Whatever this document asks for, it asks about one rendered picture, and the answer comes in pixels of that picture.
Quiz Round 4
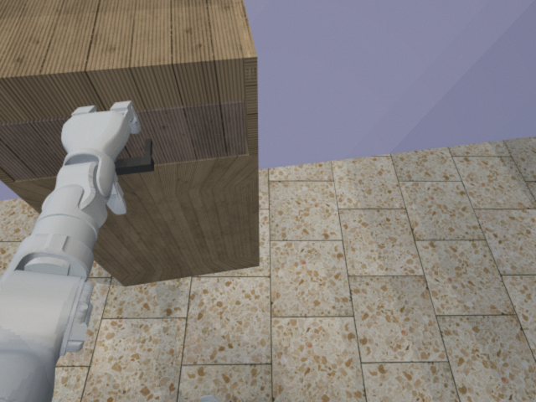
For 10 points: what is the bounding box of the cabinet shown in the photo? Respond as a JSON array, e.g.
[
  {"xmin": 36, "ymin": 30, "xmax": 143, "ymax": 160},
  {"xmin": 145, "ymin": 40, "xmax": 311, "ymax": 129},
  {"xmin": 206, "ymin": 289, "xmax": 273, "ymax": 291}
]
[{"xmin": 0, "ymin": 0, "xmax": 260, "ymax": 286}]

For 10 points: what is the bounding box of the robot left upper arm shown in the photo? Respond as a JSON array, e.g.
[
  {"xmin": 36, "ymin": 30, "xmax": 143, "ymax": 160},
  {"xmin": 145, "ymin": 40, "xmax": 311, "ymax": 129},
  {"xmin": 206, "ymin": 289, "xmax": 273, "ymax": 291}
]
[{"xmin": 0, "ymin": 270, "xmax": 94, "ymax": 402}]

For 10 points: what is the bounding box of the left robot hand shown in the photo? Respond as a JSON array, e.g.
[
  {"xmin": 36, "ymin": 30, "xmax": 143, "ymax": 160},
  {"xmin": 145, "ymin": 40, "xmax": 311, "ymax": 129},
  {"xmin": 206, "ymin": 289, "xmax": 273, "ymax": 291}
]
[{"xmin": 61, "ymin": 100, "xmax": 141, "ymax": 215}]

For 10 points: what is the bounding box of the left robot forearm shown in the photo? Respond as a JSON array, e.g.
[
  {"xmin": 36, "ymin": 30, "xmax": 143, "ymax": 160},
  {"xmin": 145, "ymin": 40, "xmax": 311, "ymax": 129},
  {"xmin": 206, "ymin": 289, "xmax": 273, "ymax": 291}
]
[{"xmin": 0, "ymin": 148, "xmax": 116, "ymax": 293}]

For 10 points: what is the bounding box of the handle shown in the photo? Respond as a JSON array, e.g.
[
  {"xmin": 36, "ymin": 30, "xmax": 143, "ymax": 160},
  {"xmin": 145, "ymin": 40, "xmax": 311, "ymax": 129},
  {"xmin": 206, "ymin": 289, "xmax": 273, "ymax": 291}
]
[{"xmin": 114, "ymin": 138, "xmax": 154, "ymax": 175}]

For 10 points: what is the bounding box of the drawer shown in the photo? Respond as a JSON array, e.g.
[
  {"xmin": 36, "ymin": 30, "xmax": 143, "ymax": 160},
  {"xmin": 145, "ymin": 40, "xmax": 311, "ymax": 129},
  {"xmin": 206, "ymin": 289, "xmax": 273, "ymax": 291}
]
[{"xmin": 0, "ymin": 100, "xmax": 246, "ymax": 180}]

